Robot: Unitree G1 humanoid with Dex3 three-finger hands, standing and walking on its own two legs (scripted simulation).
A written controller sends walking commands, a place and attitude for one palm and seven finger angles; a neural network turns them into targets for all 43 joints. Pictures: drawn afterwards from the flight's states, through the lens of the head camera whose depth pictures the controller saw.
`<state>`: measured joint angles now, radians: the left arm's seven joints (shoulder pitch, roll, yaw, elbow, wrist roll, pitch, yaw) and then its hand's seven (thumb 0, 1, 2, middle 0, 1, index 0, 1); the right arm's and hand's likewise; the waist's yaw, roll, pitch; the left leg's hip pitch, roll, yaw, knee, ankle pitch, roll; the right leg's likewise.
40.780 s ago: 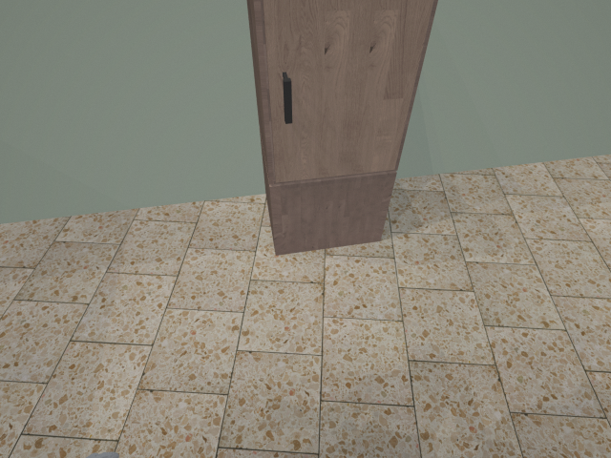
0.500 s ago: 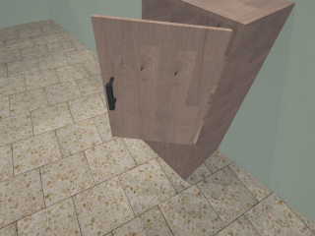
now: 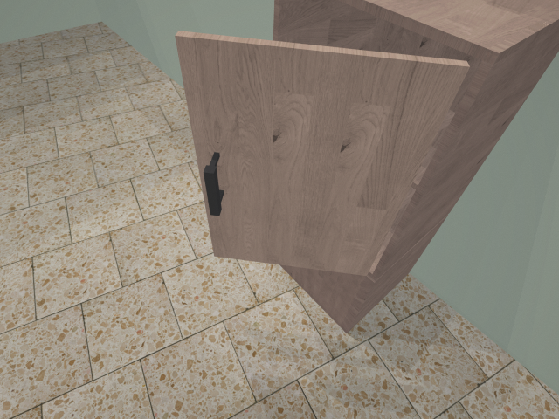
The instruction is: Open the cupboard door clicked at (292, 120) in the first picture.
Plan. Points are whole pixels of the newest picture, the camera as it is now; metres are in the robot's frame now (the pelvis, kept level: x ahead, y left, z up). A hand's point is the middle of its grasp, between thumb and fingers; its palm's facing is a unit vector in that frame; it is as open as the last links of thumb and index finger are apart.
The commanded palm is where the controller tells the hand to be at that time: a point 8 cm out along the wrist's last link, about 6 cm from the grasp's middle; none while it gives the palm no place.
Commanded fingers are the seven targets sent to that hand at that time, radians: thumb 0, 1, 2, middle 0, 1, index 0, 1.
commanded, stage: come to a stop and stand still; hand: left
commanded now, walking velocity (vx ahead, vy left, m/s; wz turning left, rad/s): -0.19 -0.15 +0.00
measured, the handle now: (215, 184) +0.53 +0.17 -0.01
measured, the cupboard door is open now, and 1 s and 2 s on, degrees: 42 42 42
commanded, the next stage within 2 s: look again from close up in 1.56 s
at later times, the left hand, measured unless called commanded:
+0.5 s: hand out of the picture +0.02 +0.18 -0.15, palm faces +0.01 -0.97 -0.24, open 7.4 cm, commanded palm none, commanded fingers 0.00 0.90 0.90 -0.20 -0.30 -0.20 -0.30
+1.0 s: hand out of the picture +0.00 +0.19 -0.16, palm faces -0.03 -0.98 -0.19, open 7.4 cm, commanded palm none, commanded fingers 0.00 0.90 0.90 -0.20 -0.30 -0.20 -0.30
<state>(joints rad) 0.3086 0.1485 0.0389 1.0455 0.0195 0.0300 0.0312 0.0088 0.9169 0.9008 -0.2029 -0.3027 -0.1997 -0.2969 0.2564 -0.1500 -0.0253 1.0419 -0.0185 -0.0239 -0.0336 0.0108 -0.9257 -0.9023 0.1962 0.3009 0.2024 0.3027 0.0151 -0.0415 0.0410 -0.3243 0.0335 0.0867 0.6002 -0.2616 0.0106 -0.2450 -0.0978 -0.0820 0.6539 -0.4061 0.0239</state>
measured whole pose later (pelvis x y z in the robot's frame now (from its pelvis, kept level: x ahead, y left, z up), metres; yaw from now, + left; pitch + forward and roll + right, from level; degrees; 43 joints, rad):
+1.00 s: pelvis -0.01 +0.01 +0.01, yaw -1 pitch +0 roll +0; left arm 0.28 0.17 -0.02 1.07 0.01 0.00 0.03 0.01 0.91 0.90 -0.20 -0.30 -0.20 -0.30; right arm 0.28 -0.16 0.02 1.10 -0.01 -0.02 -0.02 0.00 -0.90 -0.90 0.20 0.30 0.20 0.30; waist 0.00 -0.01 0.03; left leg -0.23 -0.01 0.08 0.46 -0.23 0.04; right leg -0.20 -0.02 -0.04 0.46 -0.26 0.00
